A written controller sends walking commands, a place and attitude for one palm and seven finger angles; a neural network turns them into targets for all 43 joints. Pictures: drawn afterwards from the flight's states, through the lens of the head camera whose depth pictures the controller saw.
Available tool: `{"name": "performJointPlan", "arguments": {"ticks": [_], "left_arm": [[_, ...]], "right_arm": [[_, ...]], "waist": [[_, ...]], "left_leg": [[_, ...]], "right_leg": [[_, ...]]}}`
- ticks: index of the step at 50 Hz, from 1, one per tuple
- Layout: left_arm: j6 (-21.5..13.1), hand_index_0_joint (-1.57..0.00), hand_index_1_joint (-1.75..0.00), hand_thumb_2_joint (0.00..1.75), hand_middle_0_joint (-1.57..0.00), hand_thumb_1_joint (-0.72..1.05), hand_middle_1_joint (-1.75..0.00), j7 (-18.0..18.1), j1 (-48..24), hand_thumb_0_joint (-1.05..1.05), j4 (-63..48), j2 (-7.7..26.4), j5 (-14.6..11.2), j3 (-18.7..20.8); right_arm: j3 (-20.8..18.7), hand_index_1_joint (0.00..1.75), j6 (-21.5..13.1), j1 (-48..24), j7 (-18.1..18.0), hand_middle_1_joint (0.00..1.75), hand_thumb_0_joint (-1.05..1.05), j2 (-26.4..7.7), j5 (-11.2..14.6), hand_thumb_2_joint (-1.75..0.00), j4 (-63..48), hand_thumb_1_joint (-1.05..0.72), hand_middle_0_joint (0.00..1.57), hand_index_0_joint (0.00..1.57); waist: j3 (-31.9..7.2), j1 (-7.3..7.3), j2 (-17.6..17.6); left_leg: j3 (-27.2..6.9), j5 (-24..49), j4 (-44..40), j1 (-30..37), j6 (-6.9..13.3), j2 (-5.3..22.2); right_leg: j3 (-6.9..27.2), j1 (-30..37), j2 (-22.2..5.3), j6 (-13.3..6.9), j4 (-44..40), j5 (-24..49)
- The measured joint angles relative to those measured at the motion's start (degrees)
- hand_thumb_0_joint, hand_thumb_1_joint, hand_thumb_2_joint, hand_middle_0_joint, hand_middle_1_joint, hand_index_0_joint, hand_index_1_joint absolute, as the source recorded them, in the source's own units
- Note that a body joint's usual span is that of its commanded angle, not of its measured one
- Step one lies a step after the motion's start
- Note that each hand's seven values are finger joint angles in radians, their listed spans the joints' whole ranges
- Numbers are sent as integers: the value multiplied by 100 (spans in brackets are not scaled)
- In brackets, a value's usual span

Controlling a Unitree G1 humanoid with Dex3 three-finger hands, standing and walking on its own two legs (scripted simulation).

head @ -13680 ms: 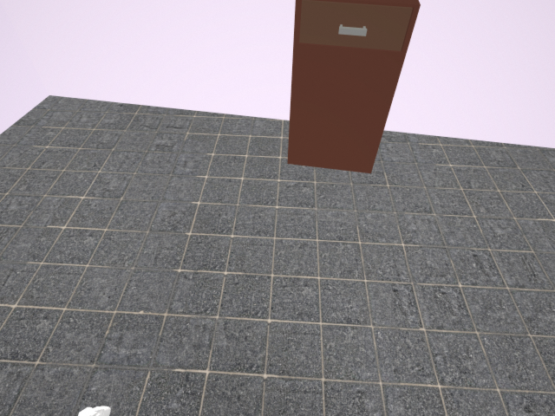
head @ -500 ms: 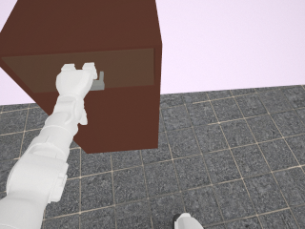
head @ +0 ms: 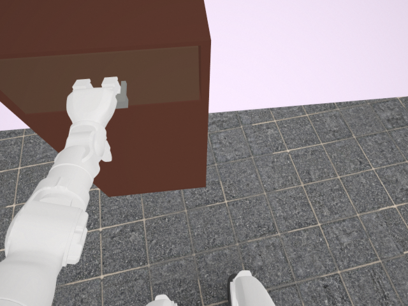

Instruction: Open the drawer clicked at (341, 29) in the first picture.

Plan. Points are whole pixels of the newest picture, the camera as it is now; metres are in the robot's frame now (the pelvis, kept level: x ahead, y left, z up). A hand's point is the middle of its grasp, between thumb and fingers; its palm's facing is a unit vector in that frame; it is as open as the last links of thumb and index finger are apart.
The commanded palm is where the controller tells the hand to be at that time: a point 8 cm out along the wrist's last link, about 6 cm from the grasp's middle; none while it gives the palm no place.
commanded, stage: lower the fingers behind the handle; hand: left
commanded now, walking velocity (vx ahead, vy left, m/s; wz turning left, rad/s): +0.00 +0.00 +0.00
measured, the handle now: (101, 94) +0.55 +0.18 +0.03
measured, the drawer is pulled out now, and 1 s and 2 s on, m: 0.00 0.00 0.07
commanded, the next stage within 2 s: close the thumb around the handle in 0.46 s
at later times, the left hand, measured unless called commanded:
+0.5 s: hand (103, 121) +0.50 +0.18 +0.00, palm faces -0.05 -0.01 -1.00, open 13.9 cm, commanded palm +0.47 +0.19 +0.06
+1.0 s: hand (102, 121) +0.50 +0.18 +0.01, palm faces -0.04 -0.01 -1.00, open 8.7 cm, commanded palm +0.47 +0.19 +0.06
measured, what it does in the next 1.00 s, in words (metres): stands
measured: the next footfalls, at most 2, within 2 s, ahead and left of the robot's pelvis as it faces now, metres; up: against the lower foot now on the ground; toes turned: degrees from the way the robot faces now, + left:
none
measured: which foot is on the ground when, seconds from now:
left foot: down 0.00-1.00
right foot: down 0.00-1.00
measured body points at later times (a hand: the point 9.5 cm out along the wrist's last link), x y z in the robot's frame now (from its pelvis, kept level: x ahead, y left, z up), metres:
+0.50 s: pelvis +0.00 +0.00 +0.00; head +0.12 -0.01 +0.43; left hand +0.50 +0.18 +0.06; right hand +0.01 -0.27 -0.14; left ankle -0.05 +0.11 -0.69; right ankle +0.05 -0.14 -0.69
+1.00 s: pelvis +0.00 +0.00 +0.00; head +0.13 -0.01 +0.43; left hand +0.49 +0.18 +0.06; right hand +0.02 -0.27 -0.14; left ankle -0.05 +0.11 -0.69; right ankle +0.05 -0.14 -0.69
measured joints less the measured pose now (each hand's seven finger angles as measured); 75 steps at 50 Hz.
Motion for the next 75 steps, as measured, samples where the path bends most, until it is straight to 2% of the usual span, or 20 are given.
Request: {"name": "performJointPlan", "arguments": {"ticks": [9,14,33,41,50,59,75], "left_arm": [[106,-32,-120,30,-31,-48,-121,-32,-34,0,-25,-14,-38,-31],[92,-32,-120,30,-30,-49,-121,-118,8,0,-83,1,-82,-21],[35,-32,-120,32,-30,-45,-120,-67,201,0,-281,-50,-64,13],[21,-34,-123,43,-31,-19,-122,-41,302,0,-355,-93,-73,11],[113,-36,-128,63,-34,27,-126,29,198,0,-255,-131,-51,-57],[133,-39,-133,82,-37,70,-131,-90,209,0,-272,-117,-86,-45],[94,-37,-134,80,-35,72,-135,-50,499,0,-521,-138,-89,20]], "right_arm": [[17,30,30,-36,24,30,1,0,7,-90,-27,-90,20,20],[32,30,38,-48,16,30,1,11,28,-90,-83,-90,20,20],[13,30,79,-49,30,30,1,-1,25,-90,-79,-90,20,20],[-6,30,97,-65,41,30,1,11,24,-90,-66,-90,20,20],[12,30,85,-111,28,30,1,13,32,-90,-53,-90,20,20],[-6,30,78,-74,16,30,1,20,27,-90,-75,-90,20,20],[-53,30,85,-24,37,30,1,31,28,-90,-28,-90,20,20]], "waist": [[-46,2,26],[-39,5,31],[-45,49,34],[-53,86,33],[-47,86,26],[-64,88,47],[-66,139,59]], "left_leg": [[6,-72,158,-131,11,6],[26,-73,148,-102,17,8],[34,-86,84,0,23,13],[41,-86,35,81,24,17],[17,-82,50,55,21,4],[20,-72,41,66,13,10],[48,-57,-34,166,-3,35]], "right_leg": [[15,-129,4,12,134,-49],[36,-109,10,19,124,-42],[46,-11,22,32,60,-51],[52,63,30,36,18,-52],[33,48,15,33,35,-60],[38,53,24,26,31,-51],[63,127,59,9,-23,-34]]}}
